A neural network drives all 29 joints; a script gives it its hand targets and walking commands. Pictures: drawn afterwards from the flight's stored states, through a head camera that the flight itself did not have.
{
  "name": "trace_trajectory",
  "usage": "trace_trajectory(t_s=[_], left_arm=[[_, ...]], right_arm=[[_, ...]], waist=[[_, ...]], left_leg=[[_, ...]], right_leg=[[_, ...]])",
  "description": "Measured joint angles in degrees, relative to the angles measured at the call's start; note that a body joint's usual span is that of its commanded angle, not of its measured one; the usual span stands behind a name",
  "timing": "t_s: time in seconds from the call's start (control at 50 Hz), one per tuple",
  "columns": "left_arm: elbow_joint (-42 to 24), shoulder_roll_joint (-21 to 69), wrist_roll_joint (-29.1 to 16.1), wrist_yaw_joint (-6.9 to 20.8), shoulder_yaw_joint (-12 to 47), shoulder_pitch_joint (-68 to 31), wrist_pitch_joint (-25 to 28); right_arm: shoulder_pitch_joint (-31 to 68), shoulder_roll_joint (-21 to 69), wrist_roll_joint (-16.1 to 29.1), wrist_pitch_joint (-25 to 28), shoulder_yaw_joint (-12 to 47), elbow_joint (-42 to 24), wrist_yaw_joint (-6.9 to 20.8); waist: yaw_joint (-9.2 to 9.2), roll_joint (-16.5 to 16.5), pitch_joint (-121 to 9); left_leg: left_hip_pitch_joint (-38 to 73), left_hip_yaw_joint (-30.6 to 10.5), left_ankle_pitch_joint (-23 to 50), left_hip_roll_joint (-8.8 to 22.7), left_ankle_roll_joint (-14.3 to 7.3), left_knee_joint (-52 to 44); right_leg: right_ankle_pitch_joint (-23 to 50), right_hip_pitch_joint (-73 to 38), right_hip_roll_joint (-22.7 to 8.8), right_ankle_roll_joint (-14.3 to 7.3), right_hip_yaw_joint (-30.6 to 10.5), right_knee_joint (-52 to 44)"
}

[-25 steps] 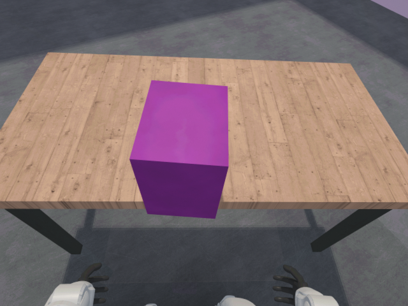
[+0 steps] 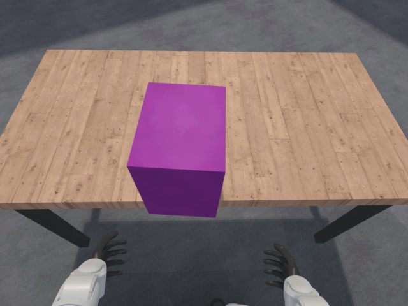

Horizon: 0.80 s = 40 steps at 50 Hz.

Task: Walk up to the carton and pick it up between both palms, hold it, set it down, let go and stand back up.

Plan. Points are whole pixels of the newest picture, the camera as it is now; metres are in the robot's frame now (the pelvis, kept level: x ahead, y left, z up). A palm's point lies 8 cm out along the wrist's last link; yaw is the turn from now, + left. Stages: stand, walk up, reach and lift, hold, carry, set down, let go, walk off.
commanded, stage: reach and lift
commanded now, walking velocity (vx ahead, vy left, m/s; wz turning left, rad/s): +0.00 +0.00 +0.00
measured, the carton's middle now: (184, 154) +0.43 +0.03 -0.02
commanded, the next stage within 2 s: none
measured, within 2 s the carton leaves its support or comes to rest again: neither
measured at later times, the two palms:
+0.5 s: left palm (88, 297) +0.15 +0.21 -0.08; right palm out of the picture +0.13 -0.16 -0.09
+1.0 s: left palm (92, 273) +0.19 +0.20 -0.06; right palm (278, 280) +0.17 -0.15 -0.07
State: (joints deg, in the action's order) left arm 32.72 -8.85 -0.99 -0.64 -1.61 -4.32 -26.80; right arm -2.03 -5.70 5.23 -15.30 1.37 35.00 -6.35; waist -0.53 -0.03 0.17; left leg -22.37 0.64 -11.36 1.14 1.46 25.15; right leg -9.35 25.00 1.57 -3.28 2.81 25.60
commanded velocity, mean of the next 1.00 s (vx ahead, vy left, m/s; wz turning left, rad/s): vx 0.00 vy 0.00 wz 0.00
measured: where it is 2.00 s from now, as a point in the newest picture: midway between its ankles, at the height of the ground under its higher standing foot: outside the picture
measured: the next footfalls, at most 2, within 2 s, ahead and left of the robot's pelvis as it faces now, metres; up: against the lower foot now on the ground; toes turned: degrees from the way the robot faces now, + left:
none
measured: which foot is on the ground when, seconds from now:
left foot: down 0.00-1.00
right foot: down 0.00-1.00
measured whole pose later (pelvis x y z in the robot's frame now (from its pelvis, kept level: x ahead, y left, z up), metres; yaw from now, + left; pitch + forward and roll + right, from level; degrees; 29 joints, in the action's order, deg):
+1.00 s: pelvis +0.01 +0.02 +0.00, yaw +0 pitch -1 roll +0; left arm 37.0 -6.1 -3.7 -1.7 3.2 6.3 6.9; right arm -13.8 -2.5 2.8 12.1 4.0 32.5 -9.0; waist 0.7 -1.2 -0.2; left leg -11.8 1.5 -14.0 0.0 -0.5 26.3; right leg -12.2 14.5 0.7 -1.6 1.4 27.2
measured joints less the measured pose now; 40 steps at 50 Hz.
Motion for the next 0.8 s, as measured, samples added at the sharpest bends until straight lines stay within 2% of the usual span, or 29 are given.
trace_trajectory(t_s=[0.1, 0.18, 0.38, 0.58, 0.8], left_arm=[[0.3, 1.0, 2.1, 2.8, -1.3, 2.1, 2.1], [0.9, 1.5, 2.3, 3.4, -1.8, 6.4, 6.4], [2.8, 2.5, 0.2, 0.7, 0.5, 10.3, 16.4], [2.2, 3.8, 0.4, -0.4, 1.6, 11.6, 21.6], [3.8, 3.1, -1.7, -1.3, 3.9, 10.7, 27.9]], right_arm=[[-2.9, 1.6, 1.1, 2.7, 2.9, -0.4, -3.2], [-7.4, 2.2, 0.0, 6.4, 3.8, -1.5, -4.1], [-11.6, 2.3, -4.1, 12.1, 1.2, -3.7, -2.6], [-13.7, 2.8, -4.4, 16.5, 1.5, -5.2, -2.7], [-12.7, 2.4, -3.6, 21.2, 1.7, -4.5, -2.4]], waist=[[0.02, -1.0, 0.1], [0.25, -1.6, 0.8], [0.95, -1.8, 1.5], [1.38, -1.7, 1.8], [1.43, -1.6, 0.8]], left_leg=[[5.5, 0.5, 1.6, 0.2, -0.4, -4.3], [8.3, 1.1, 1.8, 0.0, -0.7, -5.3], [7.9, 1.0, 0.2, -0.9, -1.6, -1.2], [10.0, 1.4, -0.7, -0.9, -1.9, 0.1], [10.0, 1.1, -2.2, -1.0, -2.0, 2.2]], right_leg=[[2.3, -5.7, 0.4, 0.4, -0.8, -5.2], [2.7, -8.3, 0.3, 0.7, -1.4, -6.1], [0.5, -7.6, -0.7, 1.4, -1.5, -1.0], [-0.4, -9.6, -0.7, 1.5, -1.8, 0.4], [-2.3, -9.7, -0.9, 1.5, -1.5, 2.7]])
